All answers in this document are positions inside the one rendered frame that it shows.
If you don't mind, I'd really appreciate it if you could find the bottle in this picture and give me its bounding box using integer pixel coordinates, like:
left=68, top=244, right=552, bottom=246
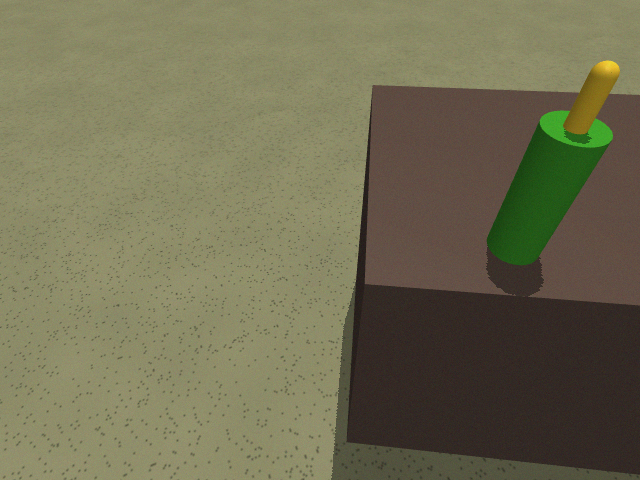
left=487, top=61, right=620, bottom=265

